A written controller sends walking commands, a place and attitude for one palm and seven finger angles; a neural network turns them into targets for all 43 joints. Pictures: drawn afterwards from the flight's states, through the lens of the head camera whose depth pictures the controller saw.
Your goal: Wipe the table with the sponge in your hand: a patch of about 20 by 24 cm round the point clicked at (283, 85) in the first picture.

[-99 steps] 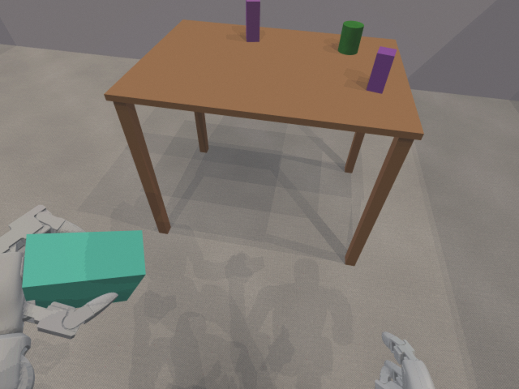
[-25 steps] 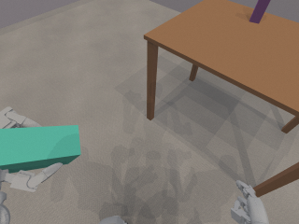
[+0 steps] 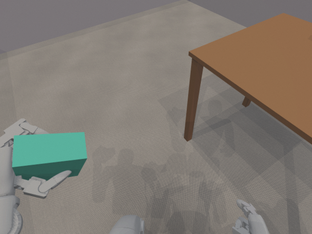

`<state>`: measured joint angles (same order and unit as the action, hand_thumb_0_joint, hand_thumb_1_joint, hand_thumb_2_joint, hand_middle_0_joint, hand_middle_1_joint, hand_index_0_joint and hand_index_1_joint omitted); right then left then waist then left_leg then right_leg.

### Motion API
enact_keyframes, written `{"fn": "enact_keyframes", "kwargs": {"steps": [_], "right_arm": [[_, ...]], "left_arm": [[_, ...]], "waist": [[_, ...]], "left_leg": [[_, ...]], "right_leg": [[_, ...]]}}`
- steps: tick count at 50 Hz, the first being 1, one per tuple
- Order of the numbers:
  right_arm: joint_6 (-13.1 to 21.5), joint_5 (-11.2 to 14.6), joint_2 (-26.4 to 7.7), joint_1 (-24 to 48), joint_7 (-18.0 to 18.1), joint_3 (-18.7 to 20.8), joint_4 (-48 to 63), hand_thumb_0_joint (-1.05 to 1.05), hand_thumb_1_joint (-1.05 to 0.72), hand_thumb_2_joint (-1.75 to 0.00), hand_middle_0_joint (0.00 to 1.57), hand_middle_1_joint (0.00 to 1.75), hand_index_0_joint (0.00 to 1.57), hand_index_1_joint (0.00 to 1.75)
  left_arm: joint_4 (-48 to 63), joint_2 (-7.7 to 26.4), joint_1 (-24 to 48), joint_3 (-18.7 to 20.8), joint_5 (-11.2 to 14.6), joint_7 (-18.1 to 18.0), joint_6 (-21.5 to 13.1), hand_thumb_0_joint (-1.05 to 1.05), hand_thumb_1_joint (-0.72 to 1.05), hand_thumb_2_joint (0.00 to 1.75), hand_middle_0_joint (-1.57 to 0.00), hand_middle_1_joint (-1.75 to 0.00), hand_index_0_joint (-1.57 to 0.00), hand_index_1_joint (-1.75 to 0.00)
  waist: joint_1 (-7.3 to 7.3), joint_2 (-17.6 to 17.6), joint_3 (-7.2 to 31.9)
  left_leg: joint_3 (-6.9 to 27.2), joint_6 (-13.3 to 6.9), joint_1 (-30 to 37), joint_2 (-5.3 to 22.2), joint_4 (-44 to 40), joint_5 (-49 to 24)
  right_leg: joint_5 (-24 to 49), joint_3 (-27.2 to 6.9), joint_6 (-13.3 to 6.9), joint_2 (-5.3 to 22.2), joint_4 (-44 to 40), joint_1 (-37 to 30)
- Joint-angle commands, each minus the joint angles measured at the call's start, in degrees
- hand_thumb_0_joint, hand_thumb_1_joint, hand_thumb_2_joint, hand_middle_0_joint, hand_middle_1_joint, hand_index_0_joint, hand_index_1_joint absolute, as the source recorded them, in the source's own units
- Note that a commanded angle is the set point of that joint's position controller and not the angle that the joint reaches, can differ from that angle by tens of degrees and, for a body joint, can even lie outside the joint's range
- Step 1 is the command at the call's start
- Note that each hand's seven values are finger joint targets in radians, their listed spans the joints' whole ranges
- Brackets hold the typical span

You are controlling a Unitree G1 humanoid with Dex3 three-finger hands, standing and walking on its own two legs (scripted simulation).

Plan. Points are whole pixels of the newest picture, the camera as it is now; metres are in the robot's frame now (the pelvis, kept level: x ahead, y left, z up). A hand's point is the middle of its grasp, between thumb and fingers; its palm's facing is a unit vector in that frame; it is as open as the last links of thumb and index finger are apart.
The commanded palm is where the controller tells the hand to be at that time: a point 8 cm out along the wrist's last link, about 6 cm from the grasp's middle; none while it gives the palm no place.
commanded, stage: walk to a spot facing it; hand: left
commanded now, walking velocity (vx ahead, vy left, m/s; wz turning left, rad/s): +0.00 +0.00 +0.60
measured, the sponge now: (60, 158) +0.23 +0.20 +0.15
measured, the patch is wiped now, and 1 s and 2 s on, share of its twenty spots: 0.00 0.00 0.00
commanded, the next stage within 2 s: none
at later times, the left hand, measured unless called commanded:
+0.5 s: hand out of the picture +0.11 +0.26 +0.19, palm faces +0.56 -0.70 -0.44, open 9.7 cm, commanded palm +0.05 +0.29 +0.19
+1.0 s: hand out of the picture +0.00 +0.27 +0.19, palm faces +0.82 -0.42 -0.39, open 9.7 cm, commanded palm -0.07 +0.28 +0.19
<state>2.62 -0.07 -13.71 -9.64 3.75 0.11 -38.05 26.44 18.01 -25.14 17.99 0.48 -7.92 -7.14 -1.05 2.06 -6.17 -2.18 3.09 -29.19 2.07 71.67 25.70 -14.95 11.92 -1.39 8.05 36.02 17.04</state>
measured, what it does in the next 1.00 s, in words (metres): steps on the spot, turning left: left foot, then right foot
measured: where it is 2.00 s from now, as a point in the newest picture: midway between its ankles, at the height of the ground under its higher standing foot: outside the picture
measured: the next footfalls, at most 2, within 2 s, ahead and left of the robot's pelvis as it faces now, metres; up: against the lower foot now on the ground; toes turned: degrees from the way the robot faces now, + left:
left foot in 0.22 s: +0.04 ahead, +0.13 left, +0.00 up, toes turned +14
right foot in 0.60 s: +0.05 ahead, -0.13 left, +0.00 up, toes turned +14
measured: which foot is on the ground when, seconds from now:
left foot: up 0.00-0.20, down 0.22-0.60, up 0.62-0.98, down 1.00-1.00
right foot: down 0.00-0.24, up 0.26-0.58, down 0.60-0.98, up 1.00-1.00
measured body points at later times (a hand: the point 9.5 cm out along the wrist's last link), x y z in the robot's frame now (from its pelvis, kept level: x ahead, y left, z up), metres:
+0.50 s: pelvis -0.02 -0.02 +0.01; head -0.01 +0.00 +0.46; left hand +0.07 +0.29 +0.21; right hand +0.19 -0.16 -0.08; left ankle +0.00 +0.12 -0.73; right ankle +0.03 -0.15 -0.68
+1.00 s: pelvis -0.04 -0.04 +0.00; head -0.03 -0.03 +0.45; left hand -0.05 +0.29 +0.21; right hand +0.25 -0.18 -0.07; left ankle -0.11 +0.08 -0.73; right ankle +0.01 -0.14 -0.72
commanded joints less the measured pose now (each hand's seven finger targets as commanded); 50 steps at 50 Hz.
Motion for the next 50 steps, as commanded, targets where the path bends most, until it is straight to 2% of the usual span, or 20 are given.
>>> {"fn": "enact_keyframes", "kwargs": {"steps": [1,6,10,11,12,13,16,19,27,28,29,30,31,35,39,44,47,48,49,50], "right_arm": [[2.88,-0.40,-2.79,5.77,1.74,2.15,12.80,0.00,-0.90,-0.90,0.20,0.30,0.20,0.30],[2.62,-0.79,-2.90,2.57,1.57,2.83,15.05,0.00,-0.90,-0.90,0.20,0.30,0.20,0.30],[1.84,-0.39,-3.42,-0.49,1.39,3.09,16.03,0.00,-0.90,-0.90,0.20,0.30,0.20,0.30],[2.16,-0.07,-5.20,-0.41,1.44,3.63,16.23,0.00,-0.90,-0.90,0.20,0.30,0.20,0.30],[3.37,-0.02,-6.22,0.48,0.80,3.60,16.62,0.00,-0.90,-0.90,0.20,0.30,0.20,0.30],[4.22,-0.82,-5.18,-0.54,0.21,3.06,15.02,0.00,-0.90,-0.90,0.20,0.30,0.20,0.30],[6.00,0.64,-5.84,0.11,-1.96,4.44,13.64,0.00,-0.90,-0.90,0.20,0.30,0.20,0.30],[6.28,0.69,-5.19,-0.26,-2.35,3.67,13.22,0.00,-0.90,-0.90,0.20,0.30,0.20,0.30],[5.08,0.38,-4.04,2.90,-1.17,1.65,12.28,0.00,-0.90,-0.90,0.20,0.30,0.20,0.30],[4.68,0.53,-3.56,3.63,-1.06,1.29,12.24,0.00,-0.90,-0.90,0.20,0.30,0.20,0.30],[4.25,0.78,-1.92,3.19,-1.14,1.07,12.27,0.00,-0.90,-0.90,0.20,0.30,0.20,0.30],[4.06,0.47,-1.33,4.64,-0.85,1.12,12.70,0.00,-0.90,-0.90,0.20,0.30,0.20,0.30],[4.75,-0.67,-4.44,6.43,-0.89,2.15,12.44,0.00,-0.90,-0.90,0.20,0.30,0.20,0.30],[2.89,-0.69,-3.52,5.94,0.12,1.74,10.72,0.00,-0.90,-0.90,0.20,0.30,0.20,0.30],[3.02,-1.08,-3.38,4.61,0.88,2.32,12.35,0.00,-0.90,-0.90,0.20,0.30,0.20,0.30],[3.99,-1.10,-3.02,2.29,0.99,2.74,14.52,0.00,-0.90,-0.90,0.20,0.30,0.20,0.30],[4.04,-0.80,-3.37,-0.36,1.21,2.83,14.71,0.00,-0.90,-0.90,0.20,0.30,0.20,0.30],[4.28,-0.30,-4.38,-1.68,1.60,3.36,14.53,0.00,-0.90,-0.90,0.20,0.30,0.20,0.30],[4.63,-0.12,-5.97,-1.18,1.36,3.63,14.86,0.00,-0.90,-0.90,0.20,0.30,0.20,0.30],[5.45,-0.02,-5.46,-0.59,0.21,3.08,14.52,0.00,-0.90,-0.90,0.20,0.30,0.20,0.30]], "left_arm": [[19.26,15.90,2.76,11.60,1.38,-2.77,-5.58,0.00,0.10,1.30,-1.20,-1.60,-1.20,-1.60],[18.14,13.82,-3.77,12.22,2.13,-4.10,-5.22,0.00,0.10,1.30,-1.20,-1.60,-1.20,-1.60],[19.30,12.67,-1.16,10.85,2.68,-3.90,-5.68,0.00,0.10,1.30,-1.20,-1.60,-1.20,-1.60],[21.23,11.80,-1.17,9.29,2.99,-3.56,-5.92,0.00,0.10,1.30,-1.20,-1.60,-1.20,-1.60],[24.39,12.71,0.51,9.15,3.25,-3.05,-7.42,0.00,0.10,1.30,-1.20,-1.60,-1.20,-1.60],[23.76,15.03,0.33,10.64,1.50,-2.16,-8.24,0.00,0.10,1.30,-1.20,-1.60,-1.20,-1.60],[27.20,14.00,0.48,9.16,0.35,-1.14,-8.24,0.00,0.10,1.30,-1.20,-1.60,-1.20,-1.60],[26.01,12.00,-4.07,8.59,2.10,-1.18,-6.57,0.00,0.10,1.30,-1.20,-1.60,-1.20,-1.60],[15.12,10.46,1.86,7.53,2.82,-0.47,-3.85,0.00,0.10,1.30,-1.20,-1.60,-1.20,-1.60],[13.59,10.72,2.70,7.49,2.39,-0.34,-3.38,0.00,0.10,1.30,-1.20,-1.60,-1.20,-1.60],[13.28,11.48,4.49,7.00,1.49,-0.37,-3.09,0.00,0.10,1.30,-1.20,-1.60,-1.20,-1.60],[13.15,15.76,6.85,8.48,1.33,-0.75,-2.53,0.00,0.10,1.30,-1.20,-1.60,-1.20,-1.60],[15.87,16.21,11.59,8.92,2.06,-1.58,-2.90,0.00,0.10,1.30,-1.20,-1.60,-1.20,-1.60],[14.35,14.53,4.99,8.04,1.05,-1.03,-4.77,0.00,0.10,1.30,-1.20,-1.60,-1.20,-1.60],[14.94,14.84,2.49,9.79,1.51,-2.08,-5.28,0.00,0.10,1.30,-1.20,-1.60,-1.20,-1.60],[17.57,13.09,1.11,9.84,2.20,-3.92,-4.93,0.00,0.10,1.30,-1.20,-1.60,-1.20,-1.60],[18.57,11.34,3.56,7.78,2.44,-4.49,-4.61,0.00,0.10,1.30,-1.20,-1.60,-1.20,-1.60],[19.45,11.37,5.08,7.49,2.50,-4.54,-5.30,0.00,0.10,1.30,-1.20,-1.60,-1.20,-1.60],[21.29,10.26,5.32,6.51,2.39,-4.38,-6.57,0.00,0.10,1.30,-1.20,-1.60,-1.20,-1.60],[22.32,11.35,7.01,6.88,1.31,-4.35,-8.25,0.00,0.10,1.30,-1.20,-1.60,-1.20,-1.60]], "waist": [[0.38,-11.32,11.98],[-1.25,-11.07,13.63],[1.94,-6.20,15.47],[2.35,3.62,15.69],[1.45,17.59,13.96],[1.48,21.35,12.35],[1.42,12.91,13.98],[1.47,14.95,13.31],[-0.03,10.93,10.54],[-1.04,7.78,9.95],[-1.26,-4.40,9.30],[-1.40,-21.55,6.34],[-0.84,-16.87,6.23],[0.12,-8.03,4.79],[-0.79,-8.96,7.74],[-2.34,-14.17,10.43],[0.52,-9.43,13.02],[2.24,-1.56,14.35],[3.11,15.45,14.61],[2.39,20.26,13.35]], "left_leg": [[-1.42,0.32,3.57,2.74,-12.32,-1.01],[-4.97,-0.75,6.84,2.05,-29.49,1.04],[-5.42,-1.80,16.03,-0.33,-45.88,-10.67],[4.45,-5.31,20.23,6.32,-50.16,-21.96],[22.99,-12.47,26.36,18.78,-51.15,-52.87],[30.42,-16.07,28.08,22.49,-50.29,-65.71],[17.84,-12.83,27.54,15.12,-46.52,-50.66],[12.58,-10.49,19.78,11.04,-49.33,-42.27],[17.97,-11.13,5.77,9.11,-53.68,0.58],[15.48,-9.63,-0.47,6.80,-49.09,4.68],[9.26,-6.26,-8.57,1.69,-34.27,8.26],[1.51,-2.00,-16.51,-4.26,-10.94,7.75],[5.16,-1.06,-14.87,-1.99,-0.24,3.31],[1.23,0.61,-9.07,1.72,1.97,-6.70],[-3.97,-0.48,-2.58,2.15,-15.76,-6.26],[-8.21,-2.01,2.21,1.12,-32.67,-0.28],[-10.84,-2.99,14.47,-1.92,-44.55,-5.07],[-6.67,-5.50,25.37,-0.17,-47.70,-7.80],[13.17,-11.91,34.83,12.53,-51.89,-18.06],[31.32,-18.63,39.59,22.67,-53.75,-37.67]], "right_leg": [[17.13,-7.57,-3.81,13.72,-16.09,-7.44],[17.28,-8.14,-5.15,15.88,-14.14,-10.92],[18.64,-5.02,-0.16,12.51,-1.29,-7.80],[12.62,-2.48,2.74,7.39,10.08,-1.54],[-12.64,-2.50,6.53,-1.66,21.35,12.64],[-24.39,-8.16,6.33,-2.31,27.83,20.04],[-13.94,-9.81,6.00,-3.78,25.51,18.92],[-9.49,-7.60,6.81,-6.14,20.21,10.53],[-11.67,-4.37,5.36,-9.83,-3.31,-8.71],[-10.22,-6.33,3.83,-7.71,-10.62,-14.64],[-15.03,-16.69,-0.37,2.39,-20.48,-18.17],[-22.75,-40.36,-7.31,19.64,-28.32,-13.62],[-22.05,-41.41,-8.35,22.98,-29.37,-7.27],[-3.36,-13.99,-3.63,12.29,-24.26,-3.91],[1.40,-8.62,-3.96,12.08,-22.55,-7.52],[0.05,-10.21,-5.83,14.33,-18.45,-12.82],[-0.18,-6.08,-2.78,11.62,-6.08,-9.78],[3.83,-2.98,-0.04,8.31,7.42,-1.11],[-8.52,1.02,4.40,-0.12,25.65,13.86],[-22.76,-3.25,4.45,-3.88,36.68,26.19]]}}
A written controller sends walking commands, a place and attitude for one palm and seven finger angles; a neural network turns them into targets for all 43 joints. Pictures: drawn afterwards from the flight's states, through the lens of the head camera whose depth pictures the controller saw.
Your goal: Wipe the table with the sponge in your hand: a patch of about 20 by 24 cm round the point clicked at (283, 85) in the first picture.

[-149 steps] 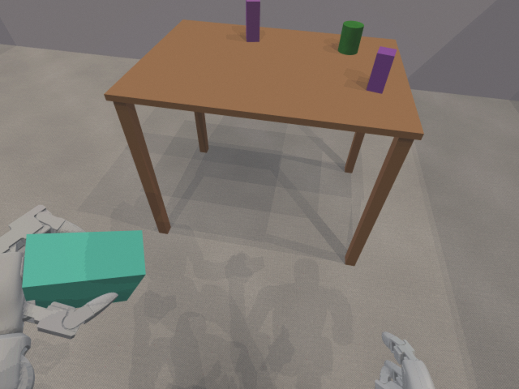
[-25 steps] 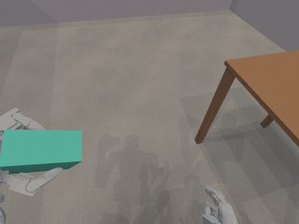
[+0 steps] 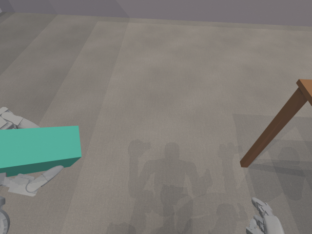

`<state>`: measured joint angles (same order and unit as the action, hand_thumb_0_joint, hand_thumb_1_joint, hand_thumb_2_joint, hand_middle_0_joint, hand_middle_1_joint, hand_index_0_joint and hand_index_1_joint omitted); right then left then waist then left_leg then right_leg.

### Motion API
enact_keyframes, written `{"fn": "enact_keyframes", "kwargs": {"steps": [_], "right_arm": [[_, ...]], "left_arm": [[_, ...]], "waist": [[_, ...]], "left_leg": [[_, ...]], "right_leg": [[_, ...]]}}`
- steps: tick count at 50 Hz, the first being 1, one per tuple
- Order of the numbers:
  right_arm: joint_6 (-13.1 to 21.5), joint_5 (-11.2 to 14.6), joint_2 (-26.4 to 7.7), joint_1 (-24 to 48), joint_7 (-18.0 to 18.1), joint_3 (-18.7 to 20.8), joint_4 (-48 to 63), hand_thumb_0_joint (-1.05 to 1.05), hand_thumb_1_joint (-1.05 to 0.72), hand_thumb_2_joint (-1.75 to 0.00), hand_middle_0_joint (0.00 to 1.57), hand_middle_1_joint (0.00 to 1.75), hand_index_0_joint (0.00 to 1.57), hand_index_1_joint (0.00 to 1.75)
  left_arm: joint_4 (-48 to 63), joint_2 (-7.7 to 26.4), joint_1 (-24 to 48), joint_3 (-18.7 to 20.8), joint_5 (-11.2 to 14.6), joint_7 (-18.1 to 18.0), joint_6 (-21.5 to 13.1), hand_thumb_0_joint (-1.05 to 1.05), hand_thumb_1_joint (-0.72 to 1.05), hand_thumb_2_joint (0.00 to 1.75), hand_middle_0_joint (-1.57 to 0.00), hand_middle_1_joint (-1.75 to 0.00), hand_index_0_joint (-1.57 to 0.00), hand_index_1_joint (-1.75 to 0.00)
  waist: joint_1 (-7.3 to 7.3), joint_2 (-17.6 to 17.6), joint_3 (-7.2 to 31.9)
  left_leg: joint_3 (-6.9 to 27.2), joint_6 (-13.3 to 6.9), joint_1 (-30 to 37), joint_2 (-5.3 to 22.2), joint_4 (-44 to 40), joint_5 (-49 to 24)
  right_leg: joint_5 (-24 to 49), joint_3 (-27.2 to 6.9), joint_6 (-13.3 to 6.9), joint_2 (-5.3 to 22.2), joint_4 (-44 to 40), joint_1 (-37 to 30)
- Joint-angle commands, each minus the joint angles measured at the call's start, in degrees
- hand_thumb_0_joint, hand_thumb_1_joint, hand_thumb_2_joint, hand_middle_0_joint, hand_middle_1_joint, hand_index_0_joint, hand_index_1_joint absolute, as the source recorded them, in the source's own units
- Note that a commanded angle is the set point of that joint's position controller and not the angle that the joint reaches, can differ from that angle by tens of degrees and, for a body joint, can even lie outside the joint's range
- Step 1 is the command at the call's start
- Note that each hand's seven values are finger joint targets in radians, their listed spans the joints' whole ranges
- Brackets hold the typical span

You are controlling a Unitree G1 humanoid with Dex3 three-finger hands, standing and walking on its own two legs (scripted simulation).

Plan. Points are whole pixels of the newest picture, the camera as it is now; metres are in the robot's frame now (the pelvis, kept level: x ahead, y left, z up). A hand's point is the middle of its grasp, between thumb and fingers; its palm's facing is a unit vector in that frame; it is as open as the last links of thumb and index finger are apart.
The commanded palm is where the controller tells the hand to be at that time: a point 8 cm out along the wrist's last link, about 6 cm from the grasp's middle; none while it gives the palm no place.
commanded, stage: walk to a spot facing it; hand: left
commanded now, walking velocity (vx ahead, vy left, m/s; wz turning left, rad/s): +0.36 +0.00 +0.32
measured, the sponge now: (51, 151) +0.22 +0.21 +0.18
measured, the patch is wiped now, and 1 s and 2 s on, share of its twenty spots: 0.00 0.00 0.00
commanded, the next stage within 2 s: turn to face it in 1.20 s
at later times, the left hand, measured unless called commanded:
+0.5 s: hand (42, 152) +0.22 +0.23 +0.17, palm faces +0.55 -0.70 -0.46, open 9.7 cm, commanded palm +0.15 +0.26 +0.19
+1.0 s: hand (31, 122) +0.26 +0.26 +0.20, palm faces +0.66 -0.56 -0.49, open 9.7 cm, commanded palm +0.21 +0.29 +0.19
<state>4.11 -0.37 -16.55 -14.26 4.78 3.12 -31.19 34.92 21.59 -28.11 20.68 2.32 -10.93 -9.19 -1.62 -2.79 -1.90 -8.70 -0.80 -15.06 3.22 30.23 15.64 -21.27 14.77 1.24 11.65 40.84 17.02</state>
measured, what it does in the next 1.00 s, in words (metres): walks ahead, turning left: right foot, then left foot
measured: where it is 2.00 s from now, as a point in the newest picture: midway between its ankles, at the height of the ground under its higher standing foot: outside the picture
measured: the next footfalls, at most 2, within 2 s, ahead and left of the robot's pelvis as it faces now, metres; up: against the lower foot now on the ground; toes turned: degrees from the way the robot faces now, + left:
right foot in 0.28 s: +0.15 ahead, -0.14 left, +0.00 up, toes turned -3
left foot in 0.70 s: +0.16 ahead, +0.13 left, +0.00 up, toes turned +26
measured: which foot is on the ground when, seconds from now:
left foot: down 0.00-0.28, up 0.30-0.68, down 0.70-1.00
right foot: up 0.00-0.26, down 0.28-0.70, up 0.72-1.00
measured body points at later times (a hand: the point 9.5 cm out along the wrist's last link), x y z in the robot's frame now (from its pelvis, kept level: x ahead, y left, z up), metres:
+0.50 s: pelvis +0.06 -0.05 +0.01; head +0.09 -0.06 +0.46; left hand +0.18 +0.26 +0.20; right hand +0.28 -0.25 -0.09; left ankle +0.06 +0.10 -0.63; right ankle +0.11 -0.13 -0.73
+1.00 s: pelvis +0.17 -0.03 +0.01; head +0.19 -0.04 +0.45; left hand +0.22 +0.28 +0.22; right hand +0.38 -0.13 -0.10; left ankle +0.12 +0.11 -0.73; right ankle +0.27 -0.13 -0.71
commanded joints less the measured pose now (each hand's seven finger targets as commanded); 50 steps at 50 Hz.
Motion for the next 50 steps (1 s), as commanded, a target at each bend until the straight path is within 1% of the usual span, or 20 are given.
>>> {"fn": "enact_keyframes", "kwargs": {"steps": [1,3,6,9,12,13,14,15,16,19,21,29,32,33,35,37,41,47,49,50], "right_arm": [[4.51,1.02,-2.18,3.85,-1.44,0.69,5.70,0.00,-0.90,-0.90,0.20,0.30,0.20,0.30],[4.16,1.39,-2.08,5.87,-1.94,1.12,4.82,0.00,-0.90,-0.90,0.20,0.30,0.20,0.30],[5.45,1.27,-1.08,6.60,-2.02,0.18,4.35,0.00,-0.90,-0.90,0.20,0.30,0.20,0.30],[6.24,0.69,-0.85,6.23,-1.76,-0.57,3.65,0.00,-0.90,-0.90,0.20,0.30,0.20,0.30],[5.25,0.54,-0.33,6.65,-0.79,-1.12,2.87,0.00,-0.90,-0.90,0.20,0.30,0.20,0.30],[4.65,0.68,0.24,6.39,-0.57,-1.22,2.32,0.00,-0.90,-0.90,0.20,0.30,0.20,0.30],[3.92,0.82,1.61,6.57,-0.60,-1.23,2.87,0.00,-0.90,-0.90,0.20,0.30,0.20,0.30],[4.42,0.39,0.09,9.41,-0.72,-0.86,3.98,0.00,-0.90,-0.90,0.20,0.30,0.20,0.30],[4.40,-0.05,-0.63,9.79,-1.10,-0.49,3.66,0.00,-0.90,-0.90,0.20,0.30,0.20,0.30],[2.28,0.23,0.09,10.03,-1.36,-1.66,1.81,0.00,-0.90,-0.90,0.20,0.30,0.20,0.30],[2.03,0.54,-0.35,10.75,-1.17,-1.24,2.63,0.00,-0.90,-0.90,0.20,0.30,0.20,0.30],[2.36,-0.22,-0.01,7.22,-1.18,0.13,7.48,0.00,-0.90,-0.90,0.20,0.30,0.20,0.30],[1.87,0.12,-0.39,4.58,-0.65,0.71,7.63,0.00,-0.90,-0.90,0.20,0.30,0.20,0.30],[1.95,0.42,-1.28,3.44,-0.19,1.20,7.63,0.00,-0.90,-0.90,0.20,0.30,0.20,0.30],[2.65,0.80,-2.64,4.66,-1.14,1.05,8.19,0.00,-0.90,-0.90,0.20,0.30,0.20,0.30],[3.06,1.41,-2.41,5.76,-1.80,1.43,5.90,0.00,-0.90,-0.90,0.20,0.30,0.20,0.30],[4.31,1.68,-0.96,6.58,-2.63,0.82,5.18,0.00,-0.90,-0.90,0.20,0.30,0.20,0.30],[5.32,0.81,-0.70,5.66,-1.51,-0.31,3.50,0.00,-0.90,-0.90,0.20,0.30,0.20,0.30],[4.49,0.92,-0.49,5.95,-0.97,-0.61,2.91,0.00,-0.90,-0.90,0.20,0.30,0.20,0.30],[4.09,1.16,0.36,5.65,-0.86,-0.80,2.75,0.00,-0.90,-0.90,0.20,0.30,0.20,0.30]], "left_arm": [[9.80,11.70,10.89,6.50,-1.89,0.00,-6.85,0.00,0.10,1.30,-1.20,-1.60,-1.20,-1.60],[11.60,10.21,8.20,6.53,-2.01,1.09,-6.64,0.00,0.10,1.30,-1.20,-1.60,-1.20,-1.60],[15.53,9.48,5.55,6.89,-1.11,1.22,-7.34,0.00,0.10,1.30,-1.20,-1.60,-1.20,-1.60],[11.17,7.69,4.47,5.91,-0.56,1.55,-7.14,0.00,0.10,1.30,-1.20,-1.60,-1.20,-1.60],[4.36,7.52,7.14,5.63,-1.02,1.61,-5.52,0.00,0.10,1.30,-1.20,-1.60,-1.20,-1.60],[1.33,8.03,7.99,5.71,-1.31,1.61,-4.63,0.00,0.10,1.30,-1.20,-1.60,-1.20,-1.60],[0.30,10.19,9.69,6.58,-1.78,1.43,-3.84,0.00,0.10,1.30,-1.20,-1.60,-1.20,-1.60],[0.72,12.79,11.38,8.43,-0.94,1.12,-3.64,0.00,0.10,1.30,-1.20,-1.60,-1.20,-1.60],[-0.53,11.99,12.32,7.91,-0.94,1.45,-3.86,0.00,0.10,1.30,-1.20,-1.60,-1.20,-1.60],[1.33,10.10,9.10,6.23,-1.04,2.57,-5.37,0.00,0.10,1.30,-1.20,-1.60,-1.20,-1.60],[5.32,9.97,10.49,5.28,-0.97,2.30,-5.67,0.00,0.10,1.30,-1.20,-1.60,-1.20,-1.60],[12.09,10.53,2.24,9.10,-0.26,-1.21,-4.94,0.00,0.10,1.30,-1.20,-1.60,-1.20,-1.60],[11.87,8.97,3.66,7.72,-0.04,-1.76,-4.73,0.00,0.10,1.30,-1.20,-1.60,-1.20,-1.60],[12.62,8.93,4.84,7.48,0.00,-1.76,-5.36,0.00,0.10,1.30,-1.20,-1.60,-1.20,-1.60],[14.22,8.56,6.77,6.81,-0.45,-1.57,-7.61,0.00,0.10,1.30,-1.20,-1.60,-1.20,-1.60],[9.99,12.14,6.42,9.21,-1.48,0.30,-7.70,0.00,0.10,1.30,-1.20,-1.60,-1.20,-1.60],[17.61,9.75,2.48,8.13,-0.74,1.28,-8.10,0.00,0.10,1.30,-1.20,-1.60,-1.20,-1.60],[7.84,7.23,3.47,6.74,-0.19,1.68,-6.85,0.00,0.10,1.30,-1.20,-1.60,-1.20,-1.60],[3.17,7.42,5.76,6.59,-0.64,1.68,-5.41,0.00,0.10,1.30,-1.20,-1.60,-1.20,-1.60],[2.20,7.86,7.40,6.23,-1.15,1.69,-4.78,0.00,0.10,1.30,-1.20,-1.60,-1.20,-1.60]], "waist": [[2.66,18.79,7.39],[2.03,16.76,3.98],[0.69,19.37,3.81],[0.81,19.44,3.51],[0.33,12.49,4.21],[0.02,5.06,4.63],[-0.49,-12.76,4.98],[-1.38,-20.04,4.89],[-0.28,-14.31,3.67],[0.51,-6.19,0.80],[1.01,-6.16,2.24],[-1.50,-6.37,6.56],[1.13,-2.33,8.75],[2.71,3.48,10.66],[2.58,26.55,10.76],[2.42,17.82,8.85],[0.95,18.97,6.68],[0.98,15.88,5.15],[0.50,10.98,5.48],[0.40,2.98,6.13]], "left_leg": [[39.79,-16.28,21.80,23.07,-11.29,-20.51],[31.59,-15.87,11.83,19.05,-11.92,-7.88],[17.03,-10.57,0.43,11.84,-14.25,0.67],[14.06,-8.62,-4.59,10.61,-15.10,7.84],[12.13,-5.83,-8.68,8.44,-5.19,15.56],[9.35,-4.16,-12.96,5.27,6.20,17.63],[3.85,-1.44,-23.85,-1.26,26.39,19.20],[7.87,0.15,-30.01,-3.14,41.44,18.12],[11.47,0.42,-28.58,-1.12,46.12,12.72],[9.27,2.60,-25.60,2.13,47.58,4.30],[7.35,2.87,-23.03,2.45,41.23,2.72],[-1.83,1.32,-12.20,0.48,8.51,5.27],[-4.81,1.09,-0.15,-2.49,-1.36,0.27],[-1.65,-0.64,9.38,-1.54,-4.24,-1.85],[36.40,-13.68,22.96,20.79,-10.62,-30.93],[36.82,-16.67,19.18,22.28,-9.31,-22.82],[17.48,-10.63,4.44,13.03,-11.99,-9.87],[13.21,-7.61,-2.87,11.32,-10.99,1.05],[11.96,-5.28,-5.53,9.09,-2.99,6.44],[8.63,-3.39,-9.23,5.23,8.34,10.43]], "right_leg": [[-13.20,-12.74,0.98,-4.54,35.16,29.46],[-8.50,-14.89,2.03,-2.06,32.82,28.80],[-0.92,-9.12,2.30,-3.59,16.47,13.44],[-0.11,-4.91,2.77,-7.19,3.83,1.58],[1.21,-2.73,2.84,-9.87,-8.85,-9.84],[-3.51,-8.43,1.03,-6.74,-14.50,-13.79],[-14.84,-29.68,-4.78,6.43,-24.36,-18.02],[-15.97,-47.56,-10.28,17.44,-31.43,-17.28],[-19.76,-48.27,-10.26,16.66,-32.61,-13.25],[-7.51,-24.42,-7.57,11.29,-29.07,-6.46],[-1.86,-17.24,-7.10,10.55,-28.91,-7.34],[10.67,-11.32,-8.96,10.42,-22.26,-14.24],[14.73,-6.62,-5.83,7.56,-9.85,-11.33],[18.80,-3.58,-3.23,4.74,2.28,-5.24],[-16.45,-5.36,1.56,-8.31,30.26,19.87],[-12.68,-14.40,1.17,-3.84,35.90,26.87],[-1.68,-10.05,2.28,-3.62,21.66,16.80],[0.71,-3.54,3.41,-8.92,-1.66,-0.92],[2.37,-2.97,3.07,-10.00,-11.33,-8.61],[0.69,-9.40,0.95,-5.00,-18.09,-12.23]]}}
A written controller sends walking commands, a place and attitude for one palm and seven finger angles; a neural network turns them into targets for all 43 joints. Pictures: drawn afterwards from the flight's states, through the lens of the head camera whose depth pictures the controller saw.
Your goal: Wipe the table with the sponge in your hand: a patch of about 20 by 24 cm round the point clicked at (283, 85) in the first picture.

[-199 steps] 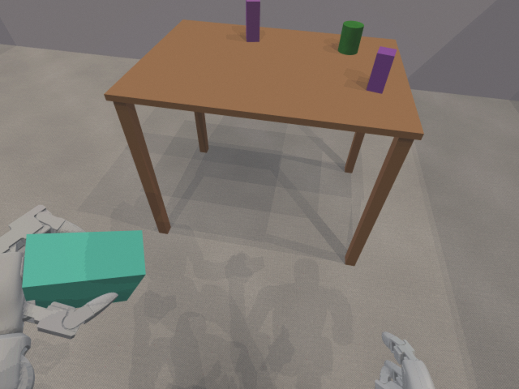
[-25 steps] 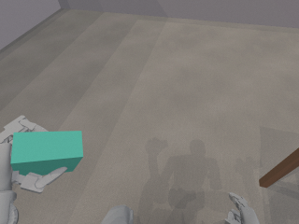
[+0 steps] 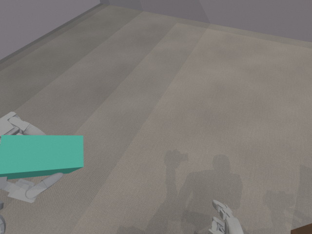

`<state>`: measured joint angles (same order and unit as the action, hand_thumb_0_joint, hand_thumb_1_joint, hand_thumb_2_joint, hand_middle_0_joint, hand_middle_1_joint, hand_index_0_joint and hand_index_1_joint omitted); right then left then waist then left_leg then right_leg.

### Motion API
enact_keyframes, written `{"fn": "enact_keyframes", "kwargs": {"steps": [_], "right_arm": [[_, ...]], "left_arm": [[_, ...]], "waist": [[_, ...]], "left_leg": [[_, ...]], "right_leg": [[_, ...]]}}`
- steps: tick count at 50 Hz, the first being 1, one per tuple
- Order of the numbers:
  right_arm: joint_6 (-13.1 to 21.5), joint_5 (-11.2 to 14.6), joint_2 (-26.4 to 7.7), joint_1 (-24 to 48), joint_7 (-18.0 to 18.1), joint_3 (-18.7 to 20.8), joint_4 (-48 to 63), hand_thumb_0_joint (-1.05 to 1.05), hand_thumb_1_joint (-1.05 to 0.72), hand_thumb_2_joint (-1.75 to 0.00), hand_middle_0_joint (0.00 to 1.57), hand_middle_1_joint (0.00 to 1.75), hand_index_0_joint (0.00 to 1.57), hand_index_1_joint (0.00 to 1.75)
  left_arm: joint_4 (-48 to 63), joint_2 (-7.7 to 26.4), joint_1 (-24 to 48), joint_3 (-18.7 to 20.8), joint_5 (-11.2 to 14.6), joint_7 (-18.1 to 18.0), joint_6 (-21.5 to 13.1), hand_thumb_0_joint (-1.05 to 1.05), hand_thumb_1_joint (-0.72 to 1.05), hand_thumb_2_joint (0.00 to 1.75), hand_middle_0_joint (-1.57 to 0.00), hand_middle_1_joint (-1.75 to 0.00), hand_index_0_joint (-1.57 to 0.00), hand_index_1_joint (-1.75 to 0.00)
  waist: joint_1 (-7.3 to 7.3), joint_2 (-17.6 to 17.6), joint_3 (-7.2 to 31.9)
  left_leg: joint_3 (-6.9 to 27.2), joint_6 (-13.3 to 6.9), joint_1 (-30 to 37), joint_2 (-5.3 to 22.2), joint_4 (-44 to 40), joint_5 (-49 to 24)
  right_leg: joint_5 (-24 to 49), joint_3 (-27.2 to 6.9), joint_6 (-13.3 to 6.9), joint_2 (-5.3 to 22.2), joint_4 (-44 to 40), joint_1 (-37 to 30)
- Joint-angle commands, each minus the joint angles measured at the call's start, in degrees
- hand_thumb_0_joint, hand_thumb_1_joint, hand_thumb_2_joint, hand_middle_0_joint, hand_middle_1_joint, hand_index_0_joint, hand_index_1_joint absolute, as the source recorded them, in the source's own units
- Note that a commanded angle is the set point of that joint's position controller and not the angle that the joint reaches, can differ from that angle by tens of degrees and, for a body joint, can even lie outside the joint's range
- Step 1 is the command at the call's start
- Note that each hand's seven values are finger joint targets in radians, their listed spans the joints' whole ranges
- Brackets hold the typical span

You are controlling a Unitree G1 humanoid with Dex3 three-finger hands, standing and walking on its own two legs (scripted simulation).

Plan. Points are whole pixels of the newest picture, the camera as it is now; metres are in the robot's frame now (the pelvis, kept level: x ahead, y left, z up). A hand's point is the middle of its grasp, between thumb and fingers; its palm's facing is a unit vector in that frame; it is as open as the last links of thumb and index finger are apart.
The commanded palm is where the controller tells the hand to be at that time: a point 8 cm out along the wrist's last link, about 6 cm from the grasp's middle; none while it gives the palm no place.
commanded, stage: walk to a spot facing it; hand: left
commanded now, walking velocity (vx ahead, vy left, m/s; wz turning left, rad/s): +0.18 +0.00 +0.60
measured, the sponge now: (53, 157) +0.21 +0.21 +0.17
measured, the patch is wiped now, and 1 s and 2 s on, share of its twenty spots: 0.00 0.00 0.00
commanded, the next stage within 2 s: turn to face it in 0.20 s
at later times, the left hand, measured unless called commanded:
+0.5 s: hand (15, 150) +0.21 +0.27 +0.18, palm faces +0.56 -0.71 -0.42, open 9.7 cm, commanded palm +0.15 +0.30 +0.18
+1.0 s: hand (104, 148) +0.23 +0.12 +0.18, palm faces +0.25 -0.82 -0.52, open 9.7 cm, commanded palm +0.18 +0.18 +0.18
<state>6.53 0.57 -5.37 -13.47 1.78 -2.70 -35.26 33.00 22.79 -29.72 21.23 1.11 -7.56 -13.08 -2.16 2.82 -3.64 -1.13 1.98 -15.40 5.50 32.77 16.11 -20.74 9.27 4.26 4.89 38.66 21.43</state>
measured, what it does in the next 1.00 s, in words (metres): steps on the spot: right foot, then left foot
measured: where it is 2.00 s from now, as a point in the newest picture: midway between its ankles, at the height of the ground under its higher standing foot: outside the picture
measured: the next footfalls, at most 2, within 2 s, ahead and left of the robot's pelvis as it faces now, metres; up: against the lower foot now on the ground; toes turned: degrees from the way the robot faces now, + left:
right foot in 0.02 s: +0.10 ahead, -0.13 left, +0.00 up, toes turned -9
left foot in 0.38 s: +0.10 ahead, +0.13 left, +0.00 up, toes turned +19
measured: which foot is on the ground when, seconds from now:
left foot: down 0.00-0.02, up 0.04-0.36, down 0.38-0.74, up 0.76-1.00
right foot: up 0.00-0.00, down 0.02-0.38, up 0.40-0.70, down 0.72-1.00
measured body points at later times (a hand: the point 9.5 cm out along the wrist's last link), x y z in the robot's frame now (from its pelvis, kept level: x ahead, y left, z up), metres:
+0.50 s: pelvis +0.04 -0.01 +0.00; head +0.07 +0.02 +0.44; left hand +0.18 +0.31 +0.21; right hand +0.28 -0.21 -0.07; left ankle +0.06 +0.12 -0.73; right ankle +0.06 -0.13 -0.69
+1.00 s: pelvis +0.00 -0.09 +0.00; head +0.03 -0.12 +0.45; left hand +0.21 +0.16 +0.21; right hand +0.14 -0.36 -0.10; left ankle -0.02 +0.09 -0.65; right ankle +0.07 -0.12 -0.73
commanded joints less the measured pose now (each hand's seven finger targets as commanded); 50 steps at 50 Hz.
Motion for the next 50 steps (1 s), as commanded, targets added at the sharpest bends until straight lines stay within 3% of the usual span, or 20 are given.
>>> {"fn": "enact_keyframes", "kwargs": {"steps": [1,2,7,11,14,17,18,19,20,21,26,32,35,36,37,38,39,41,46,50], "right_arm": [[0.99,0.31,-8.55,5.05,2.19,4.52,7.57,0.00,-0.90,-0.90,0.20,0.30,0.20,0.30],[1.65,-0.41,-10.71,8.48,2.22,4.46,8.55,0.00,-0.90,-0.90,0.20,0.30,0.20,0.30],[-0.60,-0.70,-10.98,10.66,2.01,4.46,7.30,0.00,-0.90,-0.90,0.20,0.30,0.20,0.30],[-1.26,-1.09,-10.93,9.25,2.53,5.40,9.95,0.00,-0.90,-0.90,0.20,0.30,0.20,0.30],[-1.35,-1.56,-10.49,7.89,2.44,5.65,12.17,0.00,-0.90,-0.90,0.20,0.30,0.20,0.30],[-2.02,-1.06,-11.03,4.61,2.46,6.12,12.12,0.00,-0.90,-0.90,0.20,0.30,0.20,0.30],[-1.97,-0.54,-12.14,4.34,2.81,6.77,12.29,0.00,-0.90,-0.90,0.20,0.30,0.20,0.30],[-1.50,-0.29,-13.94,4.88,2.75,7.29,12.67,0.00,-0.90,-0.90,0.20,0.30,0.20,0.30],[-0.87,0.14,-14.69,4.00,2.03,7.59,12.17,0.00,-0.90,-0.90,0.20,0.30,0.20,0.30],[0.08,-0.75,-13.77,4.93,2.05,7.01,10.87,0.00,-0.90,-0.90,0.20,0.30,0.20,0.30],[1.82,0.06,-13.32,5.59,0.33,6.12,10.13,0.00,-0.90,-0.90,0.20,0.30,0.20,0.30],[2.68,-0.43,-12.91,5.66,-0.09,5.19,10.39,0.00,-0.90,-0.90,0.20,0.30,0.20,0.30],[2.07,-0.07,-12.61,5.52,-0.39,5.06,10.63,0.00,-0.90,-0.90,0.20,0.30,0.20,0.30],[1.63,0.19,-11.81,5.03,-0.49,5.04,10.82,0.00,-0.90,-0.90,0.20,0.30,0.20,0.30],[1.30,0.36,-10.01,6.16,-0.42,4.23,11.97,0.00,-0.90,-0.90,0.20,0.30,0.20,0.30],[1.22,0.53,-10.30,7.67,-0.32,4.55,12.96,0.00,-0.90,-0.90,0.20,0.30,0.20,0.30],[0.65,0.26,-10.40,8.40,-0.52,4.57,12.23,0.00,-0.90,-0.90,0.20,0.30,0.20,0.30],[-1.18,0.00,-9.01,9.39,-0.63,2.96,10.77,0.00,-0.90,-0.90,0.20,0.30,0.20,0.30],[-3.21,-0.08,-11.25,9.22,-0.16,4.82,10.21,0.00,-0.90,-0.90,0.20,0.30,0.20,0.30],[-4.39,-0.10,-13.15,8.61,-0.28,5.92,10.81,0.00,-0.90,-0.90,0.20,0.30,0.20,0.30]], "left_arm": [[2.93,9.53,9.23,6.83,-0.48,-2.00,0.18,0.00,0.10,1.30,-1.20,-1.60,-1.20,-1.60],[4.18,11.52,11.69,7.97,0.66,-2.55,0.63,0.00,0.10,1.30,-1.20,-1.60,-1.20,-1.60],[7.72,9.47,8.26,6.72,0.19,-2.03,-1.31,0.00,0.10,1.30,-1.20,-1.60,-1.20,-1.60],[14.22,10.97,5.93,8.69,1.03,-3.47,-1.42,0.00,0.10,1.30,-1.20,-1.60,-1.20,-1.60],[16.18,10.77,1.39,10.43,1.62,-4.61,-0.84,0.00,0.10,1.30,-1.20,-1.60,-1.20,-1.60],[16.78,8.24,0.76,9.09,2.06,-5.16,-0.84,0.00,0.10,1.30,-1.20,-1.60,-1.20,-1.60],[18.03,8.50,2.31,9.07,2.16,-5.22,-1.82,0.00,0.10,1.30,-1.20,-1.60,-1.20,-1.60],[18.88,8.55,3.10,8.83,2.26,-5.10,-3.06,0.00,0.10,1.30,-1.20,-1.60,-1.20,-1.60],[16.54,9.23,4.53,8.01,1.52,-4.46,-4.15,0.00,0.10,1.30,-1.20,-1.60,-1.20,-1.60],[14.75,11.67,4.23,9.39,0.43,-3.89,-4.66,0.00,0.10,1.30,-1.20,-1.60,-1.20,-1.60],[16.74,6.45,7.76,3.84,0.37,-2.58,-2.73,0.00,0.10,1.30,-1.20,-1.60,-1.20,-1.60],[8.51,6.31,10.54,3.93,0.84,-1.30,-0.72,0.00,0.10,1.30,-1.20,-1.60,-1.20,-1.60],[6.06,7.01,11.17,4.58,0.74,-0.83,-0.18,0.00,0.10,1.30,-1.20,-1.60,-1.20,-1.60],[5.80,7.65,11.26,4.73,0.38,-0.78,0.06,0.00,0.10,1.30,-1.20,-1.60,-1.20,-1.60],[6.71,10.13,12.59,5.85,0.31,-1.16,-0.28,0.00,0.10,1.30,-1.20,-1.60,-1.20,-1.60],[6.11,11.48,10.44,8.85,1.88,-1.63,0.29,0.00,0.10,1.30,-1.20,-1.60,-1.20,-1.60],[8.01,10.75,8.70,8.53,2.27,-1.80,0.45,0.00,0.10,1.30,-1.20,-1.60,-1.20,-1.60],[10.37,10.33,5.15,9.19,2.53,-2.06,-0.47,0.00,0.10,1.30,-1.20,-1.60,-1.20,-1.60],[9.88,10.52,1.02,10.20,2.89,-2.57,-1.83,0.00,0.10,1.30,-1.20,-1.60,-1.20,-1.60],[6.58,10.03,0.42,10.21,3.21,-2.70,-1.92,0.00,0.10,1.30,-1.20,-1.60,-1.20,-1.60]], "waist": [[0.52,-21.34,8.57],[-0.22,-22.53,7.59],[1.35,-12.16,5.36],[1.23,-11.29,9.08],[-0.45,-12.25,10.96],[2.88,-7.41,14.64],[3.62,-0.99,15.76],[2.70,12.40,15.19],[1.81,14.94,13.98],[1.86,17.61,14.78],[2.28,13.89,10.33],[1.66,11.35,7.36],[0.90,6.25,8.31],[1.23,0.14,8.86],[1.26,-13.30,8.26],[-0.35,-22.82,10.22],[0.27,-19.05,10.96],[0.80,-7.86,13.67],[1.07,-5.79,13.59],[0.14,-6.75,12.16]], "left_leg": [[-4.75,-3.07,-21.36,-4.79,25.58,17.48],[0.92,-1.71,-26.98,-4.92,37.97,18.39],[0.05,1.49,-21.55,-0.50,41.65,7.40],[-4.92,1.00,-11.43,0.02,21.81,7.10],[-8.58,0.76,-9.34,-1.83,10.50,8.58],[-10.09,0.50,2.36,-4.98,-5.41,-4.27],[-5.78,-0.77,9.19,-0.99,-8.61,-12.30],[9.51,-6.70,15.17,11.52,-9.30,-35.11],[16.66,-11.63,16.13,18.62,-9.91,-50.12],[16.90,-12.66,16.78,19.58,-9.82,-49.41],[-1.28,-7.64,10.22,13.71,-10.99,-33.48],[-3.56,-6.10,3.24,17.25,-11.97,-17.11],[-6.45,-3.09,0.21,15.03,-3.23,-8.52],[-8.54,-1.40,-0.78,11.45,4.35,-3.19],[-9.89,1.32,-8.95,4.32,15.69,10.42],[-4.56,2.69,-14.21,-1.88,28.51,19.19],[1.18,2.78,-15.07,-1.22,34.55,15.59],[2.82,3.84,-19.17,-0.65,39.21,10.15],[2.29,3.78,-17.05,-1.60,34.50,6.36],[1.36,3.02,-13.47,-3.09,25.90,7.94]], "right_leg": [[-1.00,-26.40,-8.35,16.72,-22.88,-22.59],[2.42,-36.91,-12.70,25.38,-25.73,-21.35],[22.75,-9.85,-10.00,17.78,-20.19,-14.66],[28.98,-2.33,-10.08,17.92,-17.23,-14.10],[35.49,-2.34,-10.56,18.22,-13.41,-16.93],[34.65,-0.40,-6.94,13.50,-3.07,-15.59],[27.92,0.33,-4.56,9.88,4.61,-11.15],[2.06,0.89,-1.47,2.40,13.29,0.69],[-17.45,-3.67,-2.11,-0.79,20.35,7.20],[-16.99,-7.17,-2.23,-0.58,24.80,10.11],[-2.32,-3.88,-1.78,-2.20,11.96,3.83],[-1.98,-2.23,-0.71,-3.67,2.10,-2.78],[6.01,-1.99,-1.22,-4.07,-8.17,-10.19],[12.43,-6.84,-3.11,-0.61,-12.89,-10.96],[30.99,-22.18,-7.90,8.32,-15.86,-13.36],[35.53,-35.89,-11.03,14.46,-20.23,-12.21],[33.60,-35.53,-10.38,14.49,-20.60,-13.10],[35.31,-29.21,-12.33,11.44,-15.51,-19.37],[25.99,-25.69,-10.32,8.26,-18.42,-17.27],[9.09,-30.83,-9.03,7.07,-24.78,-12.29]]}}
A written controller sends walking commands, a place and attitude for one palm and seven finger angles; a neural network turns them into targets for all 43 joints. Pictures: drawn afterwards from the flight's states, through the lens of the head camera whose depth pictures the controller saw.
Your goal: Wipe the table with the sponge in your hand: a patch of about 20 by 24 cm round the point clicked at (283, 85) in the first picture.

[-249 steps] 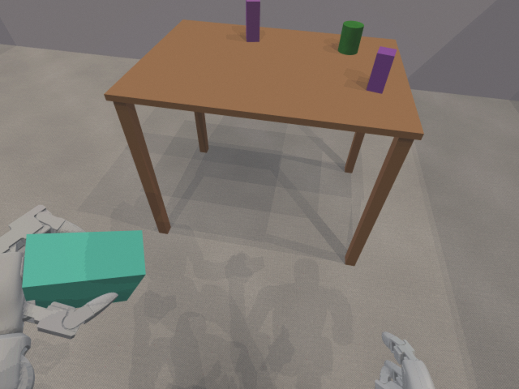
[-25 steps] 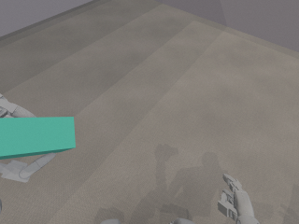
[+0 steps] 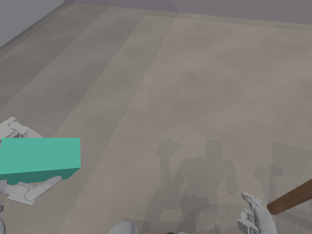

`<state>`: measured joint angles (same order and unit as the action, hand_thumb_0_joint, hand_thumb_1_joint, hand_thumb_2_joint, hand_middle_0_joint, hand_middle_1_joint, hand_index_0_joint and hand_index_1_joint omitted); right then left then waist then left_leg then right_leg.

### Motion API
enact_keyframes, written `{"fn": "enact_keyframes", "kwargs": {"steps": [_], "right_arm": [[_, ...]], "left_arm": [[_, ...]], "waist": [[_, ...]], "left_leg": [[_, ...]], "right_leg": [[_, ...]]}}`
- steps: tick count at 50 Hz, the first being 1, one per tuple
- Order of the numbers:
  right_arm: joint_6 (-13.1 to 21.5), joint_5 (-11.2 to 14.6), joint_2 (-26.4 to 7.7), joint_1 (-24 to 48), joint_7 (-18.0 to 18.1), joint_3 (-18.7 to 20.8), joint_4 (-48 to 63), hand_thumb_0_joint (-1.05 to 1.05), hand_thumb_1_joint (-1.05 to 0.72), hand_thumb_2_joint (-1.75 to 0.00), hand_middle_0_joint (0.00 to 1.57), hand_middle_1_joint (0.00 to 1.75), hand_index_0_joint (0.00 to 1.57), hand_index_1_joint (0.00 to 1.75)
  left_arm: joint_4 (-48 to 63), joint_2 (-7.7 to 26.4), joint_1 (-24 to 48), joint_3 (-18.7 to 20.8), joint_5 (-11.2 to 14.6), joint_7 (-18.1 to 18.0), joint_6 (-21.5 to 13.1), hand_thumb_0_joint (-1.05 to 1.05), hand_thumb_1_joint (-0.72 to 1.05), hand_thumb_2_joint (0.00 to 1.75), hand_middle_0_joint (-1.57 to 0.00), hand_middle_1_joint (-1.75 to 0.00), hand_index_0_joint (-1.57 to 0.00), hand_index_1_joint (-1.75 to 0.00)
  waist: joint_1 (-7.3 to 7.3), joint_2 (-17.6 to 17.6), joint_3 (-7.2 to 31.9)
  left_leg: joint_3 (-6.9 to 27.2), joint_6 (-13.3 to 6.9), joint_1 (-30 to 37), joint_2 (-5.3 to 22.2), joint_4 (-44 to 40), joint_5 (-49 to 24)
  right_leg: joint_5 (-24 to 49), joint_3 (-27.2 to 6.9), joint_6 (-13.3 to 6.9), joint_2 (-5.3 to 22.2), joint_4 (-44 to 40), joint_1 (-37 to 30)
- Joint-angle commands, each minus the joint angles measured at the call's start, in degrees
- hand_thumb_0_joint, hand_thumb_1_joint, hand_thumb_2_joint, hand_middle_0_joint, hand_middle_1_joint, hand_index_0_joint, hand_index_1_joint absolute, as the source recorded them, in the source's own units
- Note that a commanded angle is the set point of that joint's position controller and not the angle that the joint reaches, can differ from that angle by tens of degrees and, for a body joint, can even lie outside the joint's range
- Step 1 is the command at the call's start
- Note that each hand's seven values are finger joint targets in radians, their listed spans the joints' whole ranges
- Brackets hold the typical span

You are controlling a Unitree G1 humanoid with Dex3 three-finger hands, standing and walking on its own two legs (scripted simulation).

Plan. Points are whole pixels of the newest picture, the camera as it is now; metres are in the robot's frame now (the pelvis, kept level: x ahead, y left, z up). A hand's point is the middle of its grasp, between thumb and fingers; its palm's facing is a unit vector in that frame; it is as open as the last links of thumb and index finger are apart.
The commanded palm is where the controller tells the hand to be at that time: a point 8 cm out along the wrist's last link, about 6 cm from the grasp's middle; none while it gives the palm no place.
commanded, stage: turn to face it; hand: left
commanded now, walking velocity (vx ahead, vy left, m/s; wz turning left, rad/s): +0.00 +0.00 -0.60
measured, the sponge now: (51, 161) +0.22 +0.20 +0.16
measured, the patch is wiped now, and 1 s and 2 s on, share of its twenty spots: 0.00 0.00 0.00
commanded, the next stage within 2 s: none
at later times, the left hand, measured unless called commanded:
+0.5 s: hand (82, 183) +0.18 +0.13 +0.16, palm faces +0.17 -0.82 -0.55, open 9.7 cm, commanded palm +0.15 +0.17 +0.18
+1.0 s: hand (137, 190) +0.18 +0.04 +0.16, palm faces -0.10 -0.89 -0.45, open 9.7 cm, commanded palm +0.15 +0.09 +0.18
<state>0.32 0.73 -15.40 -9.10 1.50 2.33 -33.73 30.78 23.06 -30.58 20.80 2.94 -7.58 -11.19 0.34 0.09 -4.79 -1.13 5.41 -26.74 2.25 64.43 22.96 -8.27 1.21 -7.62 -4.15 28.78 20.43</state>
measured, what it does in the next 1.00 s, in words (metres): walks backwards, turning right: left foot, then right foot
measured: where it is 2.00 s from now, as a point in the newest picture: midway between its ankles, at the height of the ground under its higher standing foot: outside the picture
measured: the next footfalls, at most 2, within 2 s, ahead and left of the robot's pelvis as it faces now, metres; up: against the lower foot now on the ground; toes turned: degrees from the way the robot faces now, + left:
left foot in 0.28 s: -0.03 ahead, +0.14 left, +0.00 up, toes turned -3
right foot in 0.50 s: -0.03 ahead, -0.18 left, +0.00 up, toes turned -21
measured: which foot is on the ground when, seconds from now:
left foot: up 0.00-0.26, down 0.28-0.50, up 0.52-0.84, down 0.86-1.00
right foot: down 0.00-0.28, up 0.30-0.48, down 0.50-0.90, up 0.92-1.00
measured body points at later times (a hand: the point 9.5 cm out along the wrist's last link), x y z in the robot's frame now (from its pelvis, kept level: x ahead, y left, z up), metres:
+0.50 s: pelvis -0.08 -0.05 -0.02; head -0.06 -0.09 +0.43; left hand +0.17 +0.17 +0.19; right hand +0.02 -0.28 -0.13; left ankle -0.07 +0.14 -0.73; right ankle -0.07 -0.16 -0.74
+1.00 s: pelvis -0.14 -0.06 +0.00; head -0.11 -0.06 +0.45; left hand +0.18 +0.09 +0.19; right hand -0.12 -0.36 -0.08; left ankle -0.09 +0.06 -0.73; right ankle -0.15 -0.16 -0.68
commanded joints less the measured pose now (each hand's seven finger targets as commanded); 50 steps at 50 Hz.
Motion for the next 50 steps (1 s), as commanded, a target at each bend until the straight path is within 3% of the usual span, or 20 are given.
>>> {"fn": "enact_keyframes", "kwargs": {"steps": [1,11,12,14,15,17,19,23,24,25,26,28,30,37,41,42,44,45,46,50], "right_arm": [[1.44,-0.01,-3.59,3.86,-0.17,0.91,9.56,0.00,-0.90,-0.90,0.20,0.30,0.20,0.30],[-1.69,-0.30,-4.63,0.83,-1.20,1.35,11.13,0.00,-0.90,-0.90,0.20,0.30,0.20,0.30],[-1.62,-0.60,-4.77,-0.68,-1.09,1.58,11.07,0.00,-0.90,-0.90,0.20,0.30,0.20,0.30],[-0.55,-1.97,-5.59,2.62,-0.64,2.39,12.97,0.00,-0.90,-0.90,0.20,0.30,0.20,0.30],[0.81,-1.46,-2.29,4.23,-0.04,1.43,13.11,0.00,-0.90,-0.90,0.20,0.30,0.20,0.30],[1.30,-0.31,-3.02,3.54,-0.19,2.19,12.13,0.00,-0.90,-0.90,0.20,0.30,0.20,0.30],[2.00,0.77,-2.71,1.82,-0.88,1.19,11.19,0.00,-0.90,-0.90,0.20,0.30,0.20,0.30],[5.35,0.62,-4.82,-1.24,-0.53,1.41,9.78,0.00,-0.90,-0.90,0.20,0.30,0.20,0.30],[6.03,0.98,-4.40,-0.71,-0.71,1.47,9.66,0.00,-0.90,-0.90,0.20,0.30,0.20,0.30],[6.62,0.96,-2.50,0.82,-0.55,0.98,10.14,0.00,-0.90,-0.90,0.20,0.30,0.20,0.30],[6.74,-0.06,-2.50,3.49,-0.13,0.29,10.47,0.00,-0.90,-0.90,0.20,0.30,0.20,0.30],[4.48,0.03,-1.89,4.56,-0.59,0.65,10.58,0.00,-0.90,-0.90,0.20,0.30,0.20,0.30],[2.40,-0.37,-0.63,5.02,-1.42,-1.09,9.42,0.00,-0.90,-0.90,0.20,0.30,0.20,0.30],[1.11,-0.35,-1.69,4.63,-1.68,0.12,10.33,0.00,-0.90,-0.90,0.20,0.30,0.20,0.30],[0.14,0.33,-2.77,2.50,-1.57,0.19,10.50,0.00,-0.90,-0.90,0.20,0.30,0.20,0.30],[0.24,0.27,-3.11,1.84,-1.30,0.36,10.79,0.00,-0.90,-0.90,0.20,0.30,0.20,0.30],[0.64,-0.32,-5.39,2.92,-0.44,1.33,12.44,0.00,-0.90,-0.90,0.20,0.30,0.20,0.30],[1.18,-0.24,-3.91,3.92,-0.05,0.76,12.24,0.00,-0.90,-0.90,0.20,0.30,0.20,0.30],[1.76,-0.31,-2.52,3.89,0.19,0.99,12.50,0.00,-0.90,-0.90,0.20,0.30,0.20,0.30],[3.24,0.57,-4.37,0.80,-1.13,1.35,11.28,0.00,-0.90,-0.90,0.20,0.30,0.20,0.30]], "left_arm": [[8.72,9.10,1.72,9.35,1.27,-2.65,-3.76,0.00,0.10,1.30,-1.20,-1.60,-1.20,-1.60],[11.60,9.08,8.90,5.77,-0.51,-1.39,-3.55,0.00,0.10,1.30,-1.20,-1.60,-1.20,-1.60],[12.08,9.48,10.13,5.69,-0.65,-0.93,-4.27,0.00,0.10,1.30,-1.20,-1.60,-1.20,-1.60],[13.36,8.88,10.59,6.72,-1.05,0.18,-4.81,0.00,0.10,1.30,-1.20,-1.60,-1.20,-1.60],[15.52,11.77,12.03,9.42,-1.97,-0.40,-4.77,0.00,0.10,1.30,-1.20,-1.60,-1.20,-1.60],[8.42,9.61,5.07,9.93,-1.59,0.33,-3.64,0.00,0.10,1.30,-1.20,-1.60,-1.20,-1.60],[9.64,5.68,6.16,5.64,-0.81,-0.10,-3.45,0.00,0.10,1.30,-1.20,-1.60,-1.20,-1.60],[9.78,7.29,14.28,4.69,-1.81,-0.77,-2.85,0.00,0.10,1.30,-1.20,-1.60,-1.20,-1.60],[9.73,7.69,17.52,4.41,-2.12,-0.78,-2.65,0.00,0.10,1.30,-1.20,-1.60,-1.20,-1.60],[8.60,11.06,18.55,7.18,-2.35,-1.37,-3.06,0.00,0.10,1.30,-1.20,-1.60,-1.20,-1.60],[3.76,13.58,12.73,11.05,-2.19,-2.08,-3.15,0.00,0.10,1.30,-1.20,-1.60,-1.20,-1.60],[11.52,13.21,9.15,10.96,0.07,-1.69,-3.18,0.00,0.10,1.30,-1.20,-1.60,-1.20,-1.60],[15.65,12.08,4.40,12.19,0.75,-1.74,-4.49,0.00,0.10,1.30,-1.20,-1.60,-1.20,-1.60],[13.71,11.07,-2.70,13.58,0.80,-2.52,-4.97,0.00,0.10,1.30,-1.20,-1.60,-1.20,-1.60],[10.40,8.31,0.87,9.55,0.27,-1.60,-3.80,0.00,0.10,1.30,-1.20,-1.60,-1.20,-1.60],[11.34,8.56,2.43,8.98,0.03,-1.26,-4.01,0.00,0.10,1.30,-1.20,-1.60,-1.20,-1.60],[12.95,8.36,5.53,8.41,-0.48,-0.43,-4.63,0.00,0.10,1.30,-1.20,-1.60,-1.20,-1.60],[13.95,9.81,7.11,9.31,-1.73,-0.78,-4.71,0.00,0.10,1.30,-1.20,-1.60,-1.20,-1.60],[16.76,10.78,10.40,9.07,-2.34,-0.85,-4.97,0.00,0.10,1.30,-1.20,-1.60,-1.20,-1.60],[15.39,5.23,9.89,2.33,-2.11,-0.75,-3.31,0.00,0.10,1.30,-1.20,-1.60,-1.20,-1.60]], "waist": [[-2.19,-4.25,13.51],[-1.37,-4.47,13.85],[-0.14,-1.22,14.55],[-1.36,15.61,10.23],[-2.31,16.34,7.89],[-2.82,14.38,3.28],[-2.34,13.36,0.30],[-1.24,8.79,6.35],[-1.41,2.55,7.68],[-1.90,-12.22,8.36],[-2.78,-17.76,9.18],[-2.73,-11.84,12.69],[-2.14,-3.96,15.32],[-2.88,-7.15,14.76],[-1.46,-5.55,13.27],[-1.16,-3.66,13.55],[-1.48,10.92,9.17],[-2.27,17.73,8.89],[-1.96,15.93,8.08],[-1.20,14.44,3.98]], "left_leg": [[1.28,-0.56,-0.99,0.16,-8.65,1.92],[-3.70,-4.91,20.31,-2.69,-39.56,4.56],[-2.10,-6.74,25.19,0.07,-44.58,4.71],[14.29,-15.31,22.55,20.95,-53.33,4.61],[14.31,-17.74,12.09,26.17,-52.92,-3.08],[2.12,-15.03,5.44,23.66,-50.20,-3.38],[-2.67,-11.42,9.37,21.60,-45.88,-13.55],[-8.58,-5.75,13.31,16.59,-28.61,-23.73],[-9.85,-4.23,10.92,13.46,-19.18,-19.61],[-9.74,-2.05,1.20,7.03,-5.30,0.82],[-3.23,-0.69,-7.28,2.59,4.84,15.08],[4.96,-0.35,-4.39,2.94,11.43,8.25],[3.32,0.09,-4.45,2.81,8.70,2.79],[-1.10,-0.92,6.30,-0.39,-19.48,4.93],[-1.42,-2.63,15.94,-0.26,-34.75,0.87],[-1.30,-3.72,20.53,1.26,-40.67,-1.06],[11.40,-10.48,24.52,16.67,-48.18,-4.56],[15.11,-14.36,17.74,24.68,-51.44,-6.00],[15.44,-15.58,13.63,26.20,-50.22,-11.30],[-3.21,-10.24,16.87,19.28,-43.18,-31.22]], "right_leg": [[-6.06,-22.93,3.15,16.34,-15.41,-11.43],[-18.00,-23.90,7.39,9.90,-20.17,-0.58],[-17.47,-22.00,9.03,7.24,-15.35,2.76],[-15.10,-8.13,12.10,-2.81,19.06,12.58],[-16.47,-5.24,11.33,0.35,36.44,12.11],[-16.86,-5.06,10.82,4.29,45.94,12.02],[-18.13,-1.75,10.86,7.00,30.45,11.33],[-7.07,7.29,11.62,2.00,3.98,-8.24],[0.12,5.01,10.52,4.01,-1.56,-13.04],[19.84,-10.82,5.02,13.72,-4.88,-18.19],[33.47,-27.63,-0.82,23.25,-5.87,-15.83],[7.95,-33.71,-1.88,22.68,-9.18,-11.82],[3.73,-23.27,-1.27,18.49,-7.05,-14.04],[-3.76,-25.29,-2.15,16.09,-11.22,-7.36],[-7.41,-25.39,1.12,13.44,-11.45,-1.54],[-7.50,-24.34,2.85,11.24,-9.07,0.50],[-15.94,-14.60,7.72,1.54,7.73,12.47],[-19.64,-6.70,9.25,0.98,26.84,12.44],[-19.35,-5.49,9.92,3.08,36.94,11.08],[-16.28,1.96,11.09,5.62,29.05,11.06]]}}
